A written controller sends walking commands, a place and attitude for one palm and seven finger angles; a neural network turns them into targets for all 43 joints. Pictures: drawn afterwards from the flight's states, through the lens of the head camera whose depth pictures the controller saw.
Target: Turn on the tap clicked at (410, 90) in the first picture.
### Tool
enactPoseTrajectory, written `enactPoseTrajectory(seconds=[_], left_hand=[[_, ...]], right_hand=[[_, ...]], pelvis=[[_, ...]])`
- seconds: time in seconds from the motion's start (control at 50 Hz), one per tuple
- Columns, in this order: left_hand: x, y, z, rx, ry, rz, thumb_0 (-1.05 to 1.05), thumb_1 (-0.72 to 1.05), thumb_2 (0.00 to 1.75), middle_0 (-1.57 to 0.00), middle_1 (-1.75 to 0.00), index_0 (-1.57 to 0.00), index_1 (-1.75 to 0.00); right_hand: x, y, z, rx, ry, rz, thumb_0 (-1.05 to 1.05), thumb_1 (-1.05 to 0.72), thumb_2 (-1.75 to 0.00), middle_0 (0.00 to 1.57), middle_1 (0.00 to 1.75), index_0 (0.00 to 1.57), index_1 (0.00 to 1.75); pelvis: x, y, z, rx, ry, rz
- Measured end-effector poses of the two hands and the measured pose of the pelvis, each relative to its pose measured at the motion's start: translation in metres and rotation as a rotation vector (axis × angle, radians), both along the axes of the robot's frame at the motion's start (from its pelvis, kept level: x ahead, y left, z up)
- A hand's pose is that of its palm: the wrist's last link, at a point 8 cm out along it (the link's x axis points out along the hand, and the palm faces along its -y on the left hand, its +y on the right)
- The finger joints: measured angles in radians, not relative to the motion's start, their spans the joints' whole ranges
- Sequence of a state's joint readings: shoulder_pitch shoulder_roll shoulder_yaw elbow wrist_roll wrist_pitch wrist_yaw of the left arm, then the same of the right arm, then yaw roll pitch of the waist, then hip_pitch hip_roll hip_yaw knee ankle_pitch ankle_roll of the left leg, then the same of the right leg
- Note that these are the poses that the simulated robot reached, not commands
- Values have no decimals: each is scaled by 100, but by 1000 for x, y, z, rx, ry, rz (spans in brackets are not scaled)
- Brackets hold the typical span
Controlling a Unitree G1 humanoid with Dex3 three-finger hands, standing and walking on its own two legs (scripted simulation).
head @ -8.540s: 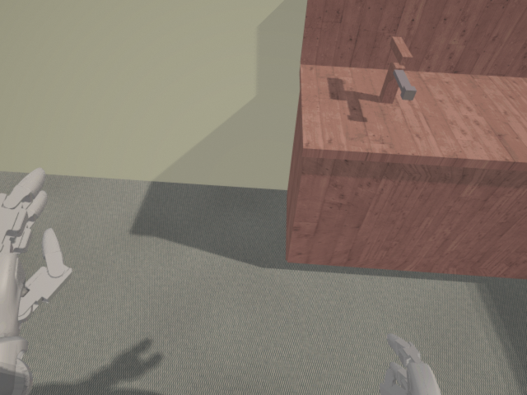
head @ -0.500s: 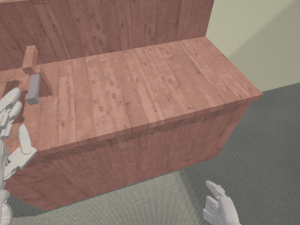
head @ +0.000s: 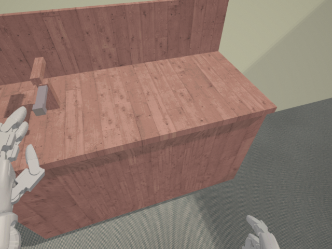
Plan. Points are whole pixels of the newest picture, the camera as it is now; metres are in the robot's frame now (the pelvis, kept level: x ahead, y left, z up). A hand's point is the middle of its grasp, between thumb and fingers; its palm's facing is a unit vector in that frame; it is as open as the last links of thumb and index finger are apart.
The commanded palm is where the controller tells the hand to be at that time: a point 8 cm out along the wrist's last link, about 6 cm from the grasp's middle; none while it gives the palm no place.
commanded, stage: come to a stop and stand still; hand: left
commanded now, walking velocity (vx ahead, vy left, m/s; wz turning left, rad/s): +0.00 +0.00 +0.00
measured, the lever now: (39, 109) +0.48 +0.43 +0.05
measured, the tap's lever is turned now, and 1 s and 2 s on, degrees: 0 0 0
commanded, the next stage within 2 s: look again from close up in 0.10 s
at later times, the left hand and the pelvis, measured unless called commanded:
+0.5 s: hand (23, 159) +0.24 +0.29 +0.15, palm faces +0.33 -0.86 -0.38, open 7.4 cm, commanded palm +0.18 +0.33 +0.18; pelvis +0.02 +0.05 +0.00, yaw -1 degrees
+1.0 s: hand (22, 132) +0.29 +0.32 +0.17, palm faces +0.42 -0.84 -0.34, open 7.4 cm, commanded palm +0.23 +0.35 +0.18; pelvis +0.07 +0.06 -0.01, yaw +0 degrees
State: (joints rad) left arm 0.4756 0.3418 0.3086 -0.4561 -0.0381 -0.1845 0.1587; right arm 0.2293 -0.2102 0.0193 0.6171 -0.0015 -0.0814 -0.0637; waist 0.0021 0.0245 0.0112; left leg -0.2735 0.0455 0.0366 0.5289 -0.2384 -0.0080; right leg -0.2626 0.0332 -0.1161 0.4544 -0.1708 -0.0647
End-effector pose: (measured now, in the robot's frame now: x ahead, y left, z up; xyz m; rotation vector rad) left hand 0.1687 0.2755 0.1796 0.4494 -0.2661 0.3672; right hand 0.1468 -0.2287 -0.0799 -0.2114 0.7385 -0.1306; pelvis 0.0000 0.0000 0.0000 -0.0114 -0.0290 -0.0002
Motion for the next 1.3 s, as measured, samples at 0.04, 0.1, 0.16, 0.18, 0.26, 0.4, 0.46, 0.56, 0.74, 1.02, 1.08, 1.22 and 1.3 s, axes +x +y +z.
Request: enactPoseTrajectory(seconds=[0.04,0.1,0.16,0.18,0.26,0.4,0.46,0.56,0.74,1.02,1.08,1.22,1.3], left_hand=[[-1,1,-2,-8,6,1,1,89,90,-21,-30,-21,-30],[-1,5,-4,-16,13,5,1,89,90,-21,-30,-21,-30],[0,11,-5,-17,19,13,2,89,90,-21,-30,-21,-30],[1,13,-5,-17,20,16,2,89,90,-21,-30,-21,-30],[17,43,19,136,-65,24,2,89,89,-22,-30,-22,-30],[29,53,9,21,-67,-24,2,90,90,-20,-30,-21,-30],[30,50,-6,3,-1,-80,1,90,90,-21,-30,-21,-30],[37,74,-11,3,-13,-32,2,89,90,-21,-30,-22,-30],[57,84,1,-38,-127,-10,2,89,90,-21,-30,-21,-30],[84,80,-2,7,-94,-17,2,89,90,-21,-30,-21,-30],[89,76,-3,9,-95,-18,2,89,90,-21,-30,-21,-30],[94,71,-4,24,-103,-38,2,89,90,-21,-30,-21,-30],[95,78,-4,26,-134,-36,1,89,90,-21,-30,-22,-30]], right_hand=[[-2,3,-2,3,8,2,2,-91,-90,20,30,20,30],[-6,8,-3,2,24,4,2,-91,-90,20,30,20,30],[-8,13,-2,1,39,7,2,-91,-90,20,30,20,30],[-8,15,-2,0,42,9,2,-91,-90,20,30,21,30],[-10,22,-2,-19,58,63,2,-91,-90,20,30,20,30],[-4,36,9,10,-20,30,2,-91,-90,20,30,21,30],[2,45,15,0,-35,13,2,-91,-90,20,30,21,30],[22,63,18,-18,-32,56,2,-91,-90,20,30,20,30],[74,89,28,-9,-97,131,2,-90,-90,20,30,21,30],[97,78,10,5,-54,86,2,-90,-90,20,30,21,30],[95,71,4,2,-29,68,2,-90,-90,20,30,21,30],[90,57,-5,-13,11,30,2,-91,-90,20,30,21,30],[89,55,-6,-38,21,12,2,-91,-90,20,30,21,30]], pelvis=[[-1,1,0,-4,-2,1],[-1,4,0,-6,-4,2],[0,7,2,-5,-2,2],[0,8,2,-5,0,2],[-5,10,1,-11,10,11],[4,38,4,-4,7,-30],[12,48,5,0,11,-27],[24,55,4,2,6,-5],[46,67,1,-13,14,-3],[76,64,-10,-22,16,5],[79,62,-12,-22,18,6],[84,60,-17,-21,17,18],[89,66,-20,-7,19,1]])
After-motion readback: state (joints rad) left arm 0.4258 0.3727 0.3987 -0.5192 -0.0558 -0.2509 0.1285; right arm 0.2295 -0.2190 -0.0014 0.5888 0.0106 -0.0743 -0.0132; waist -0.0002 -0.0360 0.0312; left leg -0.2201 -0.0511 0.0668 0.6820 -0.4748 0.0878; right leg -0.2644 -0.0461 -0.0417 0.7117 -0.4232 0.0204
